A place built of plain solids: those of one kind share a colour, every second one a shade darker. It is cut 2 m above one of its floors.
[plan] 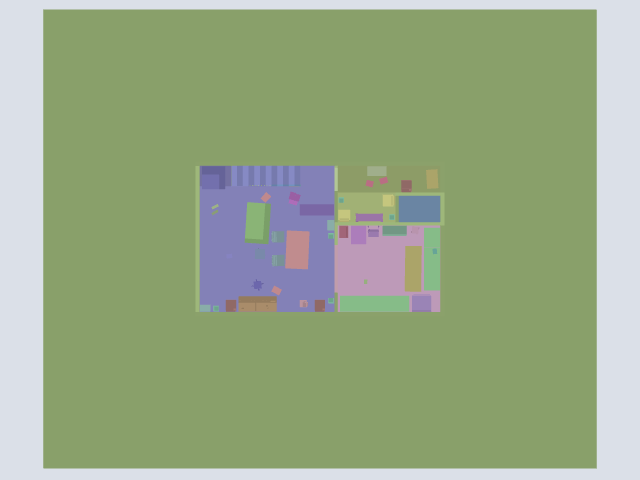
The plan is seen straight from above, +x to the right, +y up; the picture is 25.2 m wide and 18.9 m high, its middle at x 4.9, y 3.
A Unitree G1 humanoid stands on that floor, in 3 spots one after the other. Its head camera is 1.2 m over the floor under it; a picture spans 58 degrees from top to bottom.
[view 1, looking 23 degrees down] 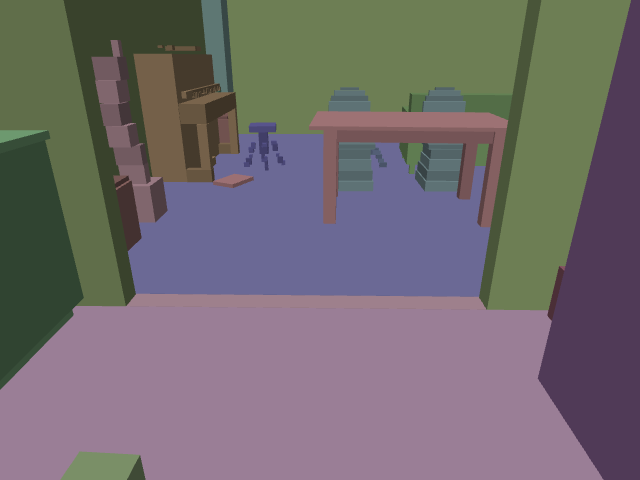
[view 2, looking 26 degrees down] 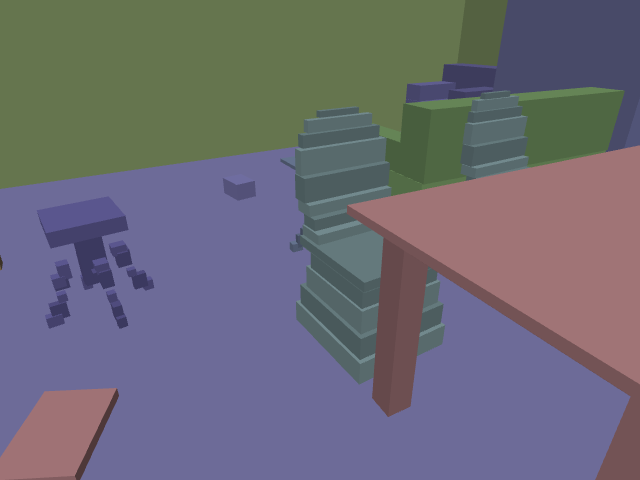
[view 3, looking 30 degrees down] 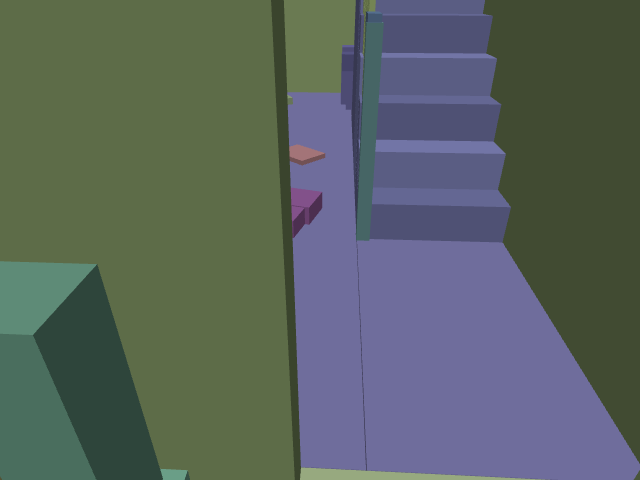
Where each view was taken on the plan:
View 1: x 7.53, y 1.98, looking -179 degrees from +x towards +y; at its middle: floor_living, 3.07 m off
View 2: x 4.47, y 1.23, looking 149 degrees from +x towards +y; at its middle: chair_spindle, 1.66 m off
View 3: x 6.22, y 5.03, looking -177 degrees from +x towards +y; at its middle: floor_living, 2.40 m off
